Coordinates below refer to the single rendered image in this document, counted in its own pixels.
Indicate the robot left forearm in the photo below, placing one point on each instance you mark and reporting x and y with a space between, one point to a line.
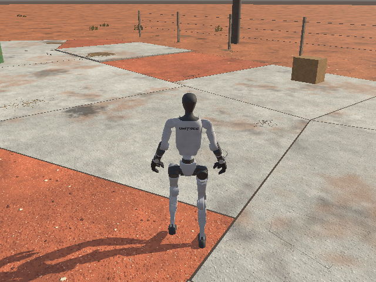
158 155

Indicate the left robot upper arm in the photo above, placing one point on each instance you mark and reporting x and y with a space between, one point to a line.
170 123

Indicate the right robot upper arm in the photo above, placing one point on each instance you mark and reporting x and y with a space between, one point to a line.
210 134

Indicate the right robot hand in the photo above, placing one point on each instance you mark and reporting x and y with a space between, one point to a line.
218 165

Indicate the right robot shin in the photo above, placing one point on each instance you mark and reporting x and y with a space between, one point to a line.
202 220

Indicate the robot right forearm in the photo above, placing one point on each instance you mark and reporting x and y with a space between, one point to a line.
219 155

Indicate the left robot hand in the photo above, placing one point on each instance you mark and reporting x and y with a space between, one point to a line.
153 165

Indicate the left robot thigh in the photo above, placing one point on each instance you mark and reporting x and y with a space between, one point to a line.
174 172

